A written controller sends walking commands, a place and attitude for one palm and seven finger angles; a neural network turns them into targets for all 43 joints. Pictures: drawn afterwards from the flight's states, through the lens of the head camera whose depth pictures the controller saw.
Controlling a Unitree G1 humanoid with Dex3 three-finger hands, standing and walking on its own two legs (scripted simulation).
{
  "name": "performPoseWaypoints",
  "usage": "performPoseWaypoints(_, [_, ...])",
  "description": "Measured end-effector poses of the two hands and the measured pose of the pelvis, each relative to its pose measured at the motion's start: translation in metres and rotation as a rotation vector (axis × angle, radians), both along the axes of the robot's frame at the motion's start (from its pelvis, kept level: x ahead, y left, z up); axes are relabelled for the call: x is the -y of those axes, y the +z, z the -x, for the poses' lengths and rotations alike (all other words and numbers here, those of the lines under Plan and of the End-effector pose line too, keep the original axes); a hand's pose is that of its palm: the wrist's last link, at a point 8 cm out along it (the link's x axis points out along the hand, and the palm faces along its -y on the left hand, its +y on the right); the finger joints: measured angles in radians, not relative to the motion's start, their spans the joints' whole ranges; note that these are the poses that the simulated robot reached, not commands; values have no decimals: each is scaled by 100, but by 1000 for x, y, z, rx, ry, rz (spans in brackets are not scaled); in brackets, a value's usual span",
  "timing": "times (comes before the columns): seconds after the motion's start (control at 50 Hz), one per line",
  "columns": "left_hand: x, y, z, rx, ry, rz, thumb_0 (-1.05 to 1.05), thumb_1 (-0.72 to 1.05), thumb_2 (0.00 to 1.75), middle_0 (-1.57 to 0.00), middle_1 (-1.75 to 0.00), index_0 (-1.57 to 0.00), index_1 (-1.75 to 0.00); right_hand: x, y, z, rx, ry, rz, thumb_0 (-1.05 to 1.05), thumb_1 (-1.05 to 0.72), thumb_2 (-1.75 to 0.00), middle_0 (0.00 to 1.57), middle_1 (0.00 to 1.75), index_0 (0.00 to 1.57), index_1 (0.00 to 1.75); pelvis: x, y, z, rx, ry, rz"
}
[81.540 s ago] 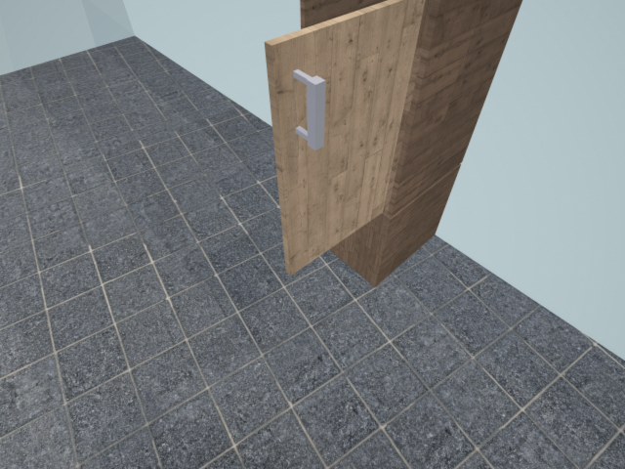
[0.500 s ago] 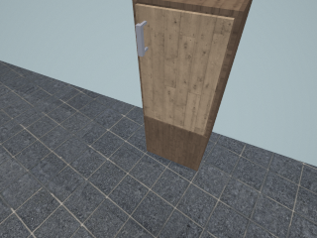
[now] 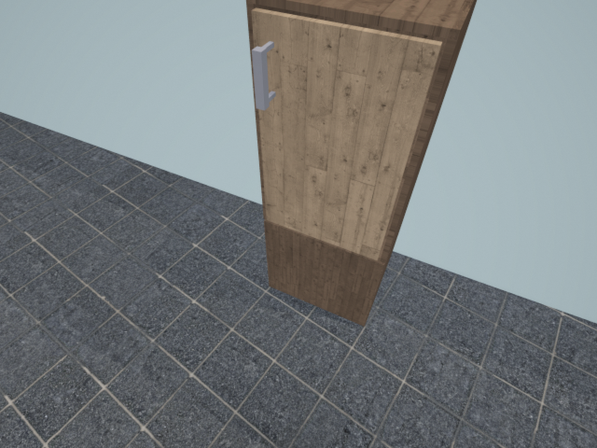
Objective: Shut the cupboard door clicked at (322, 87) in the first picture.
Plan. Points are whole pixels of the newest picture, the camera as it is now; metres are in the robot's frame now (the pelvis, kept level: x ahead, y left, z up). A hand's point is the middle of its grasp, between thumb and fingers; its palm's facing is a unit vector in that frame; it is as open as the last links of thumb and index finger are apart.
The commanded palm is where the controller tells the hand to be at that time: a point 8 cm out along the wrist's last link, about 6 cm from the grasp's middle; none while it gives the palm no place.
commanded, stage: look to check the result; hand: left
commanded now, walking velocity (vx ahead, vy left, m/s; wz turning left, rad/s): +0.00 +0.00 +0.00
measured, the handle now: (265, 75) +0.77 +0.11 +0.13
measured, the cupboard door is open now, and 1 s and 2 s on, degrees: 0 0 0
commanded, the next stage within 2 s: stand and wait in 0.48 s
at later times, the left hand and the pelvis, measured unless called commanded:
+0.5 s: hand out of the picture +0.00 +0.15 -0.18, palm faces +0.04 -0.99 -0.15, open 7.4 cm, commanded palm none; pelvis +0.02 +0.00 +0.00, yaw +0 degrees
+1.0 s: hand out of the picture +0.00 +0.15 -0.18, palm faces +0.04 -0.99 -0.16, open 7.4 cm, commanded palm none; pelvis +0.03 +0.00 +0.00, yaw +0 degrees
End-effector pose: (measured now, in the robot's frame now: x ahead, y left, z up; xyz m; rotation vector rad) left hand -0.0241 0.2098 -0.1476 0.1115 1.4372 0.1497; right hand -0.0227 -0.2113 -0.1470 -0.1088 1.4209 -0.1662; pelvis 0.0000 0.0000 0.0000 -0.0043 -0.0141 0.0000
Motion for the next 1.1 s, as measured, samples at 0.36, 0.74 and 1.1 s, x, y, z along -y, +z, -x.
performPoseWaypoints(0.36, [6,0,-13,-2,1,8,0,91,90,-19,-30,-20,-30,2,1,-21,9,9,2,0,-91,-90,20,30,20,30,3,2,-14,4,0,0])
performPoseWaypoints(0.74, [7,0,-24,-3,0,12,0,91,90,-19,-30,-20,-30,2,3,-25,-10,6,5,0,-91,-90,20,30,20,30,4,2,-23,4,0,1])
performPoseWaypoints(1.1, [7,1,-26,-19,9,9,0,91,90,-19,-30,-20,-30,3,3,-32,-17,13,8,0,-91,-90,20,30,20,30,4,3,-31,1,3,0])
